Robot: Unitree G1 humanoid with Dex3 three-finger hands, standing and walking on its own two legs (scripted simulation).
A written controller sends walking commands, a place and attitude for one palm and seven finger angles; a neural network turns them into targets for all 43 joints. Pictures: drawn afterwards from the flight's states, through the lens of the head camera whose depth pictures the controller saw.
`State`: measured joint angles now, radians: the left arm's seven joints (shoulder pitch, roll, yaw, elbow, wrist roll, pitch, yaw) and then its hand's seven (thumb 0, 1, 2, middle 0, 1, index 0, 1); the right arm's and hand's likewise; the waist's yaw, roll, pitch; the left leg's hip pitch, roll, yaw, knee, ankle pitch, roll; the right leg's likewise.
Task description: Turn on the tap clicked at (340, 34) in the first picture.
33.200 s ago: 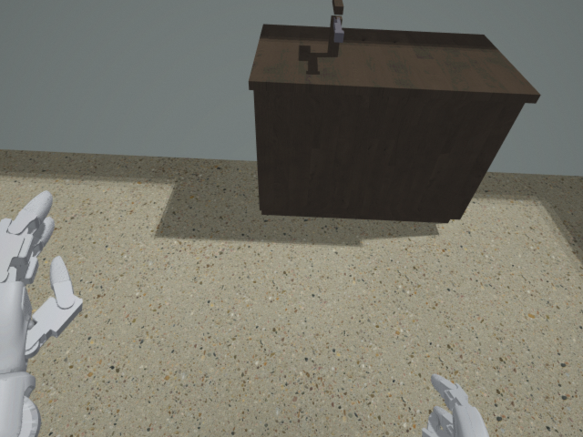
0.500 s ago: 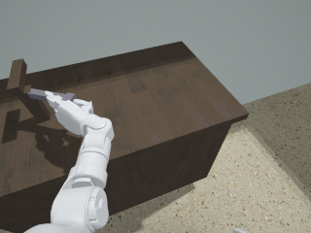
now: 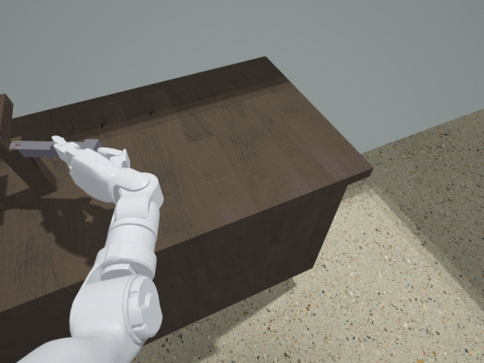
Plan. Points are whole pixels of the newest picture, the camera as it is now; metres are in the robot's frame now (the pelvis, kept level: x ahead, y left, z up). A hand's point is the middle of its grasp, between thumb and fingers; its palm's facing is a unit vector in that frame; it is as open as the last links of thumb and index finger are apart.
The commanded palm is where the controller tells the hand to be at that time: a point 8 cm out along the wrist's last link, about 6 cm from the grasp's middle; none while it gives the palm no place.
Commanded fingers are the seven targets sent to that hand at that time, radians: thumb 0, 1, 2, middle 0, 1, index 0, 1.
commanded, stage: lift the hand up off the lever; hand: left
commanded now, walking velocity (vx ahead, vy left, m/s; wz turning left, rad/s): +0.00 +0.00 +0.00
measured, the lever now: (92, 150) +0.47 +0.25 +0.10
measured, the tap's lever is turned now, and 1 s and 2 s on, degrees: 64 60 55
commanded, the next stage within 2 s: none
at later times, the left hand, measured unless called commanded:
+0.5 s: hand (116, 158) +0.44 +0.20 +0.11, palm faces +0.83 -0.55 -0.13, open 8.5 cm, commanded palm +0.39 +0.23 +0.13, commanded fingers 0.00 0.90 0.90 -0.15 -0.15 -0.15 -0.15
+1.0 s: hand (113, 154) +0.44 +0.20 +0.12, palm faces +0.82 -0.55 -0.13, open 8.7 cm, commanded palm +0.39 +0.23 +0.15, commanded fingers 0.00 0.90 0.90 -0.15 -0.15 -0.15 -0.15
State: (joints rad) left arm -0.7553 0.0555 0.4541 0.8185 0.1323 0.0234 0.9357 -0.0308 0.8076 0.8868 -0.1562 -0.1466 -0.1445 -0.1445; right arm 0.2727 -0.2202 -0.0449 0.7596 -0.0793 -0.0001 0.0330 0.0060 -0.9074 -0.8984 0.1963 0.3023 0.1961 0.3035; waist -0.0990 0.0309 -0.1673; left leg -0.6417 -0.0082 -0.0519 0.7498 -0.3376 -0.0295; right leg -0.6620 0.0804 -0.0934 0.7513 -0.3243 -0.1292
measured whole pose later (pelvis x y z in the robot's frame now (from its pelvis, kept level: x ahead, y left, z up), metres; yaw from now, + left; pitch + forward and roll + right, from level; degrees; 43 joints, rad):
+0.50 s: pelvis +0.00 +0.00 +0.01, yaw +0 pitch +11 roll +1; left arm -0.70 0.02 0.41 0.73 0.11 0.09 0.92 0.06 0.78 0.86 -0.15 -0.15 -0.15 -0.15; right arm 0.22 -0.21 -0.04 0.76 -0.07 -0.03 0.02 0.01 -0.91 -0.90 0.20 0.30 0.20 0.30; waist -0.08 0.03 -0.15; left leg -0.57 -0.01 -0.06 0.71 -0.33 -0.03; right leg -0.58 0.08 -0.10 0.71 -0.32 -0.13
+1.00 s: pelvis +0.01 +0.01 +0.01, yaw +0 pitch +10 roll +1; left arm -0.70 0.01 0.42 0.67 0.09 0.17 0.92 0.15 0.78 0.86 -0.16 -0.15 -0.15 -0.15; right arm 0.23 -0.21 -0.04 0.77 -0.07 -0.03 0.02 0.01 -0.91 -0.90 0.20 0.30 0.20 0.30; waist -0.07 0.03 -0.14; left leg -0.53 -0.01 -0.05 0.68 -0.32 -0.03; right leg -0.55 0.08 -0.09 0.69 -0.31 -0.12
